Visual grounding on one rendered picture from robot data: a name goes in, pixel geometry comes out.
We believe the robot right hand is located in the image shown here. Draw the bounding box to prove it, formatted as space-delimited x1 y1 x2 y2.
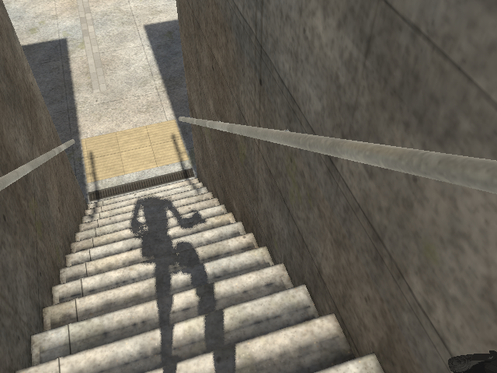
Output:
448 350 497 373

